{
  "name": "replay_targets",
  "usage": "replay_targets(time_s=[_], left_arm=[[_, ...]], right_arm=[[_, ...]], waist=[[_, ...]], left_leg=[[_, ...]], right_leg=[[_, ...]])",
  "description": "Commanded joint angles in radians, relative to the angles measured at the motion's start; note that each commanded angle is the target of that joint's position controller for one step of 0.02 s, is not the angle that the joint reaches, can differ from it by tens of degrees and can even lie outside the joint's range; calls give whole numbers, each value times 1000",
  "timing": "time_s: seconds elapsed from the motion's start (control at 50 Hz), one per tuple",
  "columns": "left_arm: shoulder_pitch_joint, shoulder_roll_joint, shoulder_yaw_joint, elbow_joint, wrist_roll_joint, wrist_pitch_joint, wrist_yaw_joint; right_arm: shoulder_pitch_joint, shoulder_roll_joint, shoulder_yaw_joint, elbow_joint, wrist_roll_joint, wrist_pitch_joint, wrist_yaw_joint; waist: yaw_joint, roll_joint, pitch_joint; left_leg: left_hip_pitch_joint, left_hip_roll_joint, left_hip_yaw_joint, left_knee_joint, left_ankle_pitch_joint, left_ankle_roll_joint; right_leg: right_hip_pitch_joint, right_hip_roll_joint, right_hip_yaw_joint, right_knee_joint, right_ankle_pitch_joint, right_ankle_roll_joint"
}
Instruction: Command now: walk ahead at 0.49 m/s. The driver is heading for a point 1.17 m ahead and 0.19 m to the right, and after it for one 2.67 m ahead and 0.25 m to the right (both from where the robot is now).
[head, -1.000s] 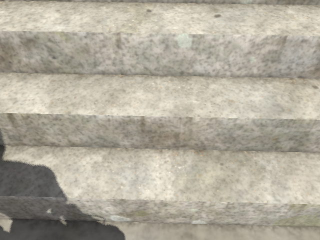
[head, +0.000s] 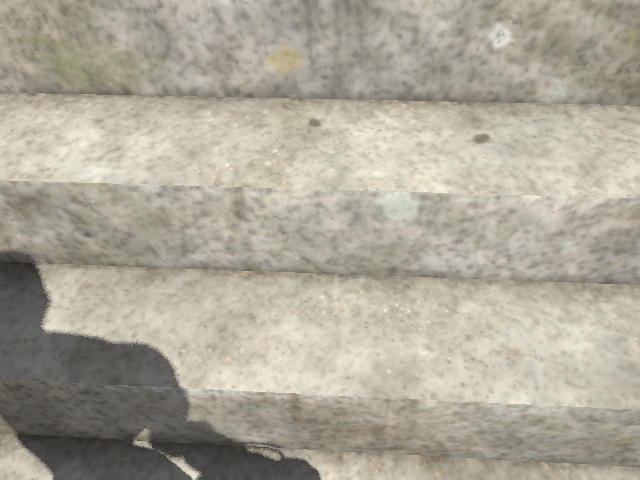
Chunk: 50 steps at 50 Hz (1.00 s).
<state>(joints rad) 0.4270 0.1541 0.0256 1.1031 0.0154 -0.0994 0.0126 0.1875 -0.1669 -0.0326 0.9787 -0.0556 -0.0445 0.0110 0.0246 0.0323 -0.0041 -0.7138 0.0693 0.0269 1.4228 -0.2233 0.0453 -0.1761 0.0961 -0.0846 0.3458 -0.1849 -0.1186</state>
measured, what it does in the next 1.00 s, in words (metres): climbs: left foot 0.20 m higher, then right foot 0.21 m higher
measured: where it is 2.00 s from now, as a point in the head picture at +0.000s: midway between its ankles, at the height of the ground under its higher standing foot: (377, 155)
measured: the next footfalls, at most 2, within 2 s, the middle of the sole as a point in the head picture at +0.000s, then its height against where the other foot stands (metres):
left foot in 0.38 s outside the picture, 0.20 m higher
right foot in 1.00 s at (387, 369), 0.21 m higher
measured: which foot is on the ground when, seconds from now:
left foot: up 0.00-0.36, down 0.38-1.00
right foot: down 0.00-0.40, up 0.42-0.98, down 1.00-1.00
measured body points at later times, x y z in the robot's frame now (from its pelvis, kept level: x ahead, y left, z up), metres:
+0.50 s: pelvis +0.25 +0.10 +0.09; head +0.29 +0.11 +0.54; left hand +0.30 +0.36 -0.05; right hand +0.41 -0.11 -0.03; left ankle +0.35 +0.18 -0.54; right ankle +0.12 -0.04 -0.44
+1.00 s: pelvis +0.40 +0.09 +0.22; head +0.46 +0.10 +0.66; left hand +0.64 +0.21 +0.10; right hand +0.31 -0.13 +0.08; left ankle +0.35 +0.18 -0.54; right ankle +0.50 -0.04 -0.34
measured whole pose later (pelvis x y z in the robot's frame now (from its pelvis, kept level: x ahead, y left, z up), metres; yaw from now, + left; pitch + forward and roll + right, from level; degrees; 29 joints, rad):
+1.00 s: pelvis +0.40 +0.09 +0.22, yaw -9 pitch +3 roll -2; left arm 0.01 0.06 -0.02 0.67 0.02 0.08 0.03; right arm 0.44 -0.13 -0.04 1.00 -0.02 -0.06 -0.09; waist -0.05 -0.01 0.06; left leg -0.05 0.08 0.26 0.23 -0.23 0.02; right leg -1.04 -0.09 -0.13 1.57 -0.61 -0.06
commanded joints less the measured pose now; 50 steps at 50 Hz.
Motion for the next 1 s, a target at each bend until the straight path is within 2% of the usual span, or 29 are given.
replay_targets(time_s=[0.02,0.04,0.06,0.14,0.22,0.28,0.3,0.32,0.34,0.36,0.38,0.4,0.42,0.44,0.48,0.5,0.52,0.54,0.6,0.64,0.68,0.7,0.78,0.86,0.92,0.94,0.96,0.98,1.0], left_arm=[[95,110,12,-15,-1,-8,13],[155,100,11,6,7,-8,14],[170,110,11,10,9,-12,15],[212,96,-2,44,13,-25,24],[247,119,-8,82,12,-33,22],[190,100,-32,94,-19,3,41],[145,110,-30,60,-45,14,52],[133,115,-29,44,-59,24,46],[65,197,-19,-24,-55,8,35],[54,288,10,-33,-77,-12,12],[26,371,50,-39,-102,-32,-8],[-3,285,47,-93,-99,-52,-50],[-10,205,48,-108,-51,-56,-76],[5,116,37,-159,0,-39,-78],[-137,17,13,-262,44,22,-41],[-163,-30,-4,-290,52,45,-16],[-117,-59,-17,-290,35,58,1],[-120,-66,-22,-309,23,69,16],[-137,-40,-20,-325,33,56,31],[-158,-42,-19,-300,8,59,43],[-271,-79,-28,-342,-3,64,57],[-307,-85,-31,-373,0,65,63],[-415,-68,-30,-433,21,83,52],[-485,-99,-39,-487,29,123,27],[-545,-94,-31,-543,36,148,22],[-567,-83,-44,-561,27,153,8],[-651,-125,-65,-592,-5,157,1],[-637,-128,-67,-589,-5,173,5],[-532,-128,-73,-572,-13,183,13]], right_arm=[[-33,-26,-7,-64,-12,10,-1],[-42,15,2,-64,3,16,-15],[-73,17,4,-99,5,20,-25],[-216,22,20,-218,-3,20,-31],[-446,81,69,-418,27,24,-57],[-545,98,114,-554,32,12,-39],[-492,136,137,-556,35,22,-21],[-375,157,138,-508,45,33,-28],[-181,81,100,-423,45,34,-27],[95,-14,54,-350,49,26,-36],[226,-96,20,-302,14,19,-38],[333,-208,-16,-223,-5,21,-59],[275,-301,-46,-194,18,51,-79],[113,-246,-40,-209,56,48,-65],[-37,-81,-9,-97,47,41,-46],[-15,27,17,-36,31,31,-45],[-16,87,31,3,15,27,-36],[10,96,35,27,23,6,-27],[91,12,12,96,34,-67,6],[154,20,21,108,30,-83,-5],[239,-29,15,111,30,-96,-8],[256,-58,7,105,28,-96,-9],[308,-16,17,88,26,-91,-33],[370,-30,14,79,46,-69,-82],[376,-106,-28,37,20,-44,-106],[334,-132,-37,6,41,-21,-105],[384,-158,-54,5,40,-9,-115],[410,-135,-54,13,32,3,-121],[342,-141,-52,-3,36,6,-121]], waist=[[-6,-55,63],[19,-123,37],[12,-111,61],[30,-40,133],[69,-128,194],[51,-64,211],[25,-24,136],[-5,-63,21],[-79,-104,-146],[-224,-215,-363],[-305,-251,-504],[-296,53,-506],[-239,330,-618],[-115,153,-561],[6,-81,-114],[36,-83,9],[63,-33,46],[71,25,57],[86,-28,38],[57,-10,9],[-6,18,5],[-2,15,22],[-25,-39,38],[-46,94,15],[-77,167,-46],[-76,125,-48],[-122,167,-20],[-121,144,-14],[-65,157,-54]], left_leg=[[-265,21,11,177,37,-17],[-337,-23,57,448,-55,-12],[-463,-2,13,549,-105,-6],[-760,24,-23,666,-222,13],[-1057,34,-36,878,-489,64],[-718,63,74,412,-436,74],[-311,57,122,131,-325,94],[4,5,167,55,-235,111],[226,-71,206,19,-248,110],[449,-115,195,-44,-117,126],[565,-120,28,-270,-123,142],[753,138,-463,-624,202,250],[754,308,-955,-1024,537,279],[619,323,-905,-985,317,265],[253,240,-631,-898,-182,198],[142,179,-473,-864,-214,151],[117,155,-369,-882,-182,124],[138,148,-316,-919,-77,112],[253,111,-93,-972,368,69],[292,124,-45,-1004,511,116],[501,204,-92,-1070,602,135],[569,224,-78,-1091,506,134],[582,193,29,-1136,274,91],[687,170,51,-1155,394,120],[951,233,31,-1152,535,157],[927,205,94,-1215,538,173],[885,270,58,-1287,574,179],[890,289,72,-1286,598,184],[833,287,136,-1251,790,179]], right_leg=[[60,-323,330,-148,-18,-179],[83,-342,364,-146,-46,-222],[122,-370,398,-151,-144,-232],[209,-381,405,-150,-258,-186],[317,-447,362,-208,-212,-133],[52,-319,184,-387,-12,-70],[-109,-311,119,-506,258,-86],[-145,-291,42,-460,623,-99],[-81,-314,15,-237,1330,-98],[36,-362,52,45,1873,-96],[127,-332,69,368,1901,-36],[-190,-154,86,781,1150,53],[-283,89,193,1348,93,91],[-373,15,359,1606,94,76],[-591,-67,230,1621,154,45],[-660,-68,249,1611,121,30],[-719,-38,254,1708,68,20],[-770,-29,263,1755,29,8],[-846,-13,250,1632,45,-6],[-841,15,174,1660,90,11],[-1095,31,174,1986,-41,6],[-1191,13,201,2037,-83,0],[-1185,-36,159,1882,-12,19],[-1137,-117,55,1584,-32,77],[-1240,-176,59,1572,-196,107],[-1130,-206,-54,1300,-312,109],[-1012,-219,-43,1115,-575,63],[-950,-205,-85,1075,-603,37],[-787,-176,-119,999,-565,-2]])
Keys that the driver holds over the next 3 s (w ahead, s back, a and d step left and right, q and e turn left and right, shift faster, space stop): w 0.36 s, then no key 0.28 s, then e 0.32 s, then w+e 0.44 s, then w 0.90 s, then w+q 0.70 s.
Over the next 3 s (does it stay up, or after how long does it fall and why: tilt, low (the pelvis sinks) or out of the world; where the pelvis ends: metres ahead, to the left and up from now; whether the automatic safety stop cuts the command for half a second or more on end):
stays up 1.23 -0.24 0.94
